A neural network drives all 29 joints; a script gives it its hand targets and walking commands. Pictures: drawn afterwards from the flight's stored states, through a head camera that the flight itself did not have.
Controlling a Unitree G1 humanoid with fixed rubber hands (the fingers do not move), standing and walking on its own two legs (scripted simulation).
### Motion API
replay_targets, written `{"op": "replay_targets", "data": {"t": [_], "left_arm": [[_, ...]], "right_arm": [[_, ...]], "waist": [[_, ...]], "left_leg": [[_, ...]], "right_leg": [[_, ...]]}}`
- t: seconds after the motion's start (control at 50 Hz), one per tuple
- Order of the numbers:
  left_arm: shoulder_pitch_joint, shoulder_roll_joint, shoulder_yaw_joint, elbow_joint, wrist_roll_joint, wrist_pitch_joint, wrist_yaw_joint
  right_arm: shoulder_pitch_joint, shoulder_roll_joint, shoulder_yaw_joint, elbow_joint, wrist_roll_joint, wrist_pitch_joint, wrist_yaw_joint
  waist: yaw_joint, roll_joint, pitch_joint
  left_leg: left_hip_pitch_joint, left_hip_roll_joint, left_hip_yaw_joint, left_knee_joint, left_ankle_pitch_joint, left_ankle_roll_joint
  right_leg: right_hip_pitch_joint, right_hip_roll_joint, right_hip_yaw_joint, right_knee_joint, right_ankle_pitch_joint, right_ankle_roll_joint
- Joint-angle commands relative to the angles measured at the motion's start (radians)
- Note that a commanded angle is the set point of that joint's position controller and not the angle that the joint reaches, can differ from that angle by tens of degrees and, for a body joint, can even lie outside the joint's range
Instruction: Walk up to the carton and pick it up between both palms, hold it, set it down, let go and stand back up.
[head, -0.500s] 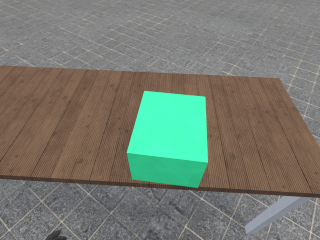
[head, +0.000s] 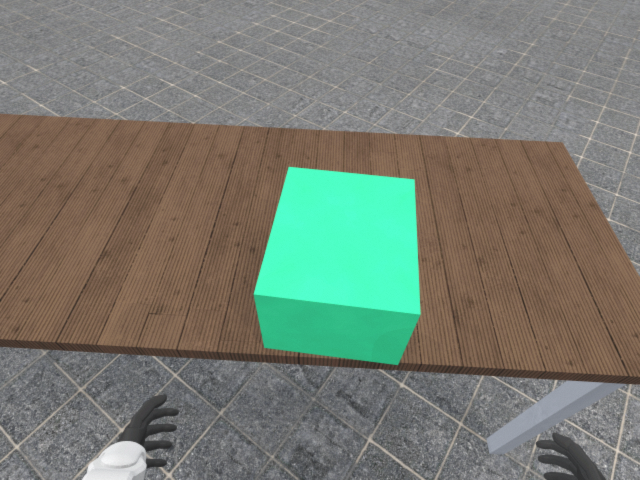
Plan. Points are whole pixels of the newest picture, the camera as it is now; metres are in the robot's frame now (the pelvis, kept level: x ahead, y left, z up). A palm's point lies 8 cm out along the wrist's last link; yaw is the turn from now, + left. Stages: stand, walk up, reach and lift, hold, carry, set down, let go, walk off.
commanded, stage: reach and lift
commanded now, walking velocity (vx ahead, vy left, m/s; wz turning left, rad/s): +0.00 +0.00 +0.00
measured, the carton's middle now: (341, 261) +0.43 -0.01 -0.02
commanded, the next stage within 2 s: none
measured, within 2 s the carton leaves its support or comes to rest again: neither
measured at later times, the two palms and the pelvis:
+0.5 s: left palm (131, 451) +0.17 +0.24 -0.05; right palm (546, 466) +0.16 -0.25 -0.05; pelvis +0.01 +0.00 +0.01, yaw +0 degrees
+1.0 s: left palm (148, 424) +0.19 +0.22 -0.02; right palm (532, 447) +0.17 -0.23 -0.02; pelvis +0.01 +0.00 +0.02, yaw +0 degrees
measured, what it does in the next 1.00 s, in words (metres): stands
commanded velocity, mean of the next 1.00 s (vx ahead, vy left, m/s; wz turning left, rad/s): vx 0.00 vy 0.00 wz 0.00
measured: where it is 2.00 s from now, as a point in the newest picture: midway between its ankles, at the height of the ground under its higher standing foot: outside the picture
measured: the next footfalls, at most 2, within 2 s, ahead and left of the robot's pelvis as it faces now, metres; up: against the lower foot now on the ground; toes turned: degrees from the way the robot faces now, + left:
none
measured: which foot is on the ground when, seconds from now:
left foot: down 0.00-1.00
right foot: down 0.00-1.00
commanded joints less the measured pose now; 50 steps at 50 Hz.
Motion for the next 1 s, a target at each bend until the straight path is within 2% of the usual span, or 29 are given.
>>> {"op": "replay_targets", "data": {"t": [0.0, 0.04, 0.06, 0.08, 0.1, 0.12, 0.14, 0.16, 0.18, 0.2, 0.22, 0.32, 0.34, 0.38, 0.42, 0.48, 0.54, 0.58, 0.62, 0.66, 0.7, 0.74, 0.76, 0.78, 0.82, 0.86, 0.88, 0.94, 0.98], "left_arm": [[-0.018, 0.164, 0.085, -0.252, 0.078, -0.059, 0.031], [-0.005, 0.147, 0.081, -0.266, 0.068, -0.078, 0.033], [-0.011, 0.156, 0.082, -0.289, 0.046, -0.092, 0.031], [0.009, 0.141, 0.083, -0.291, 0.048, -0.104, 0.038], [0.01, 0.131, 0.078, -0.273, 0.042, -0.113, 0.034], [0.006, 0.131, 0.064, -0.296, 0.031, -0.12, 0.03], [0.014, 0.122, 0.063, -0.325, 0.016, -0.136, 0.038], [0.012, 0.116, 0.064, -0.29, 0.017, -0.141, 0.036], [0.023, 0.115, 0.055, -0.336, 0.012, -0.161, 0.039], [0.029, 0.111, 0.045, -0.297, -0.004, -0.168, 0.036], [0.029, 0.123, 0.053, -0.338, -0.011, -0.185, 0.037], [0.074, 0.1, 0.044, -0.368, -0.042, -0.263, 0.034], [0.072, 0.109, 0.042, -0.362, -0.047, -0.274, 0.036], [0.077, 0.1, 0.019, -0.35, -0.065, -0.294, 0.032], [0.087, 0.093, 0.018, -0.358, -0.064, -0.31, 0.036], [0.095, 0.079, 0.005, -0.382, -0.084, -0.356, 0.044], [0.116, 0.09, 0.001, -0.4, -0.101, -0.411, 0.044], [0.142, 0.091, 0.008, -0.38, -0.102, -0.432, 0.043], [0.16, 0.088, 0.004, -0.353, -0.11, -0.452, 0.033], [0.176, 0.082, -0.005, -0.404, -0.115, -0.483, 0.034], [0.149, 0.085, -0.011, -0.393, -0.142, -0.506, 0.033], [0.149, 0.08, -0.032, -0.39, -0.149, -0.526, 0.028], [0.169, 0.093, -0.011, -0.388, -0.15, -0.539, 0.034], [0.127, 0.091, -0.028, -0.403, -0.164, -0.547, 0.035], [0.154, 0.091, -0.03, -0.387, -0.173, -0.583, 0.038], [0.16, 0.076, -0.035, -0.379, -0.176, -0.603, 0.038], [0.132, 0.081, -0.046, -0.41, -0.176, -0.621, 0.043], [0.169, 0.07, -0.051, -0.416, -0.176, -0.672, 0.037], [0.204, 0.034, -0.073, -0.363, -0.186, -0.684, 0.038]], "right_arm": [[-0.067, -0.1, -0.035, -0.198, 0.025, -0.062, -0.017], [-0.029, -0.08, -0.031, -0.209, 0.024, -0.068, -0.023], [-0.026, -0.064, -0.038, -0.239, 0.024, -0.071, -0.025], [0.0, -0.041, -0.027, -0.243, 0.039, -0.077, -0.027], [0.01, -0.032, -0.027, -0.246, 0.036, -0.072, -0.029], [-0.011, -0.03, -0.041, -0.246, 0.029, -0.071, -0.03], [0.026, -0.008, -0.027, -0.297, 0.037, -0.077, -0.034], [0.012, 0.002, -0.036, -0.309, 0.015, -0.075, -0.036], [0.03, -0.006, -0.04, -0.302, 0.027, -0.081, -0.032], [0.043, 0.018, -0.026, -0.317, 0.023, -0.08, -0.036], [0.035, 0.028, -0.024, -0.355, 0.016, -0.082, -0.042], [0.096, 0.08, -0.027, -0.384, 0.025, -0.097, -0.059], [0.092, 0.077, -0.018, -0.401, 0.026, -0.099, -0.062], [0.085, 0.09, -0.03, -0.414, 0.023, -0.101, -0.061], [0.086, 0.098, -0.026, -0.453, 0.03, -0.095, -0.061], [0.097, 0.11, -0.023, -0.487, 0.062, -0.104, -0.061], [0.123, 0.126, -0.009, -0.542, 0.073, -0.127, -0.061], [0.144, 0.133, -0.003, -0.552, 0.098, -0.125, -0.067], [0.188, 0.138, 0.017, -0.547, 0.107, -0.121, -0.069], [0.195, 0.142, 0.009, -0.582, 0.127, -0.135, -0.07], [0.188, 0.156, 0.026, -0.601, 0.146, -0.134, -0.074], [0.193, 0.143, 0.03, -0.618, 0.157, -0.133, -0.072], [0.193, 0.163, 0.047, -0.62, 0.166, -0.133, -0.069], [0.157, 0.15, 0.037, -0.667, 0.171, -0.138, -0.064], [0.176, 0.167, 0.045, -0.678, 0.175, -0.153, -0.064], [0.177, 0.168, 0.045, -0.663, 0.178, -0.16, -0.065], [0.174, 0.171, 0.061, -0.667, 0.181, -0.167, -0.069], [0.186, 0.183, 0.07, -0.668, 0.202, -0.198, -0.068], [0.178, 0.185, 0.09, -0.619, 0.207, -0.207, -0.063]], "waist": [[-0.021, -0.021, -0.17], [-0.016, -0.049, -0.175], [-0.029, -0.058, -0.175], [-0.011, -0.038, -0.195], [-0.024, -0.046, -0.168], [-0.031, -0.042, -0.181], [-0.016, -0.05, -0.185], [-0.022, -0.069, -0.149], [-0.019, -0.041, -0.199], [-0.024, -0.061, -0.194], [-0.01, -0.067, -0.207], [-0.022, -0.054, -0.208], [-0.007, -0.05, -0.219], [-0.01, -0.078, -0.171], [0.006, -0.046, -0.171], [0.005, -0.032, -0.183], [0.016, -0.06, -0.208], [0.022, -0.034, -0.193], [0.018, -0.072, -0.186], [0.008, -0.055, -0.201], [0.019, -0.041, -0.191], [0.0, -0.035, -0.183], [0.032, -0.014, -0.188], [0.012, -0.014, -0.206], [0.029, -0.026, -0.208], [0.019, -0.045, -0.191], [0.025, -0.005, -0.206], [0.023, -0.016, -0.203], [0.027, -0.03, -0.168]], "left_leg": [[0.25, -0.084, 0.043, -0.142, 0.123, -0.006], [0.28, -0.091, 0.048, -0.15, 0.114, -0.002], [0.252, -0.085, 0.045, -0.157, 0.101, 0.005], [0.285, -0.09, 0.056, -0.167, 0.095, 0.0], [0.283, -0.088, 0.045, -0.182, 0.091, 0.019], [0.295, -0.091, 0.046, -0.2, 0.075, 0.011], [0.291, -0.09, 0.044, -0.199, 0.06, 0.011], [0.281, -0.09, 0.048, -0.209, 0.059, 0.014], [0.319, -0.09, 0.052, -0.225, 0.095, 0.012], [0.306, -0.09, 0.046, -0.221, 0.093, 0.014], [0.314, -0.097, 0.058, -0.225, 0.1, 0.012], [0.335, -0.102, 0.066, -0.249, 0.112, 0.007], [0.34, -0.1, 0.056, -0.245, 0.124, 0.003], [0.346, -0.098, 0.05, -0.269, 0.106, 0.003], [0.31, -0.102, 0.063, -0.276, 0.091, -0.001], [0.312, -0.099, 0.062, -0.288, 0.111, -0.005], [0.314, -0.1, 0.067, -0.282, 0.168, -0.006], [0.299, -0.1, 0.058, -0.274, 0.187, -0.003], [0.308, -0.098, 0.056, -0.278, 0.164, 0.011], [0.301, -0.098, 0.046, -0.272, 0.218, 0.0], [0.29, -0.102, 0.052, -0.267, 0.183, 0.008], [0.297, -0.093, 0.048, -0.287, 0.157, 0.002], [0.274, -0.095, 0.045, -0.269, 0.165, 0.004], [0.271, -0.09, 0.045, -0.275, 0.141, 0.003], [0.244, -0.091, 0.037, -0.27, 0.124, 0.005], [0.262, -0.088, 0.032, -0.269, 0.151, 0.009], [0.254, -0.09, 0.038, -0.269, 0.157, 0.005], [0.256, -0.087, 0.032, -0.26, 0.175, -0.001], [0.243, -0.086, 0.019, -0.257, 0.174, -0.004]], "right_leg": [[0.017, 0.014, -0.005, -0.189, 0.273, 0.028], [0.003, 0.009, 0.001, -0.208, 0.26, 0.035], [-0.006, 0.01, -0.006, -0.207, 0.251, 0.036], [0.003, 0.014, -0.004, -0.226, 0.229, 0.038], [-0.018, 0.005, 0.006, -0.24, 0.231, 0.045], [-0.001, 0.003, -0.008, -0.247, 0.198, 0.046], [-0.012, 0.005, 0.008, -0.257, 0.176, 0.042], [-0.027, 0.012, 0.0, -0.269, 0.169, 0.046], [-0.012, 0.011, -0.003, -0.264, 0.189, 0.045], [-0.011, 0.011, 0.003, -0.273, 0.186, 0.047], [-0.014, 0.005, 0.005, -0.284, 0.183, 0.054], [-0.008, 0.008, 0.0, -0.298, 0.171, 0.06], [-0.012, 0.009, -0.002, -0.3, 0.17, 0.057], [-0.032, 0.009, -0.01, -0.323, 0.124, 0.059], [-0.015, 0.01, 0.008, -0.326, 0.101, 0.053], [0.001, 0.011, 0.014, -0.332, 0.132, 0.045], [0.023, 0.018, 0.021, -0.327, 0.191, 0.055], [0.045, 0.017, 0.032, -0.321, 0.218, 0.048], [0.048, 0.008, 0.043, -0.324, 0.217, 0.054], [0.05, 0.017, 0.037, -0.318, 0.237, 0.048], [0.031, 0.007, 0.062, -0.325, 0.219, 0.046], [0.033, 0.013, 0.051, -0.334, 0.17, 0.04], [0.044, 0.008, 0.066, -0.319, 0.159, 0.031], [0.018, 0.013, 0.058, -0.32, 0.126, 0.027], [0.038, 0.011, 0.059, -0.314, 0.12, 0.034], [0.024, 0.017, 0.054, -0.315, 0.129, 0.027], [0.032, 0.014, 0.056, -0.305, 0.135, 0.024], [0.038, 0.023, 0.048, -0.295, 0.144, 0.019], [0.027, 0.024, 0.049, -0.305, 0.105, 0.011]]}}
